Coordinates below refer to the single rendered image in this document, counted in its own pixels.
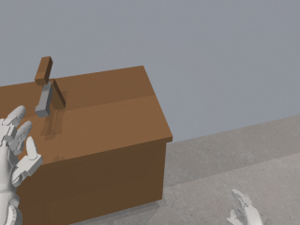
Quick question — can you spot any tap lever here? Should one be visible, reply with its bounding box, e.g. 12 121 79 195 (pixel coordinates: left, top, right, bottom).
35 82 53 118

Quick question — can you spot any left robot forearm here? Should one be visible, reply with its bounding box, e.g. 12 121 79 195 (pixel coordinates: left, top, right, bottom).
0 191 23 225

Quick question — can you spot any robot left hand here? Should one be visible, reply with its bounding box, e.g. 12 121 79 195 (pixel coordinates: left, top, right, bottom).
0 105 44 193

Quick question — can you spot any robot right hand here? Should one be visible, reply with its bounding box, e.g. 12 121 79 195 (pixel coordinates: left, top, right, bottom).
227 188 263 225

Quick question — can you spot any counter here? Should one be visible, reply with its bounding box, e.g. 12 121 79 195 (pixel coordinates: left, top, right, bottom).
0 56 173 225

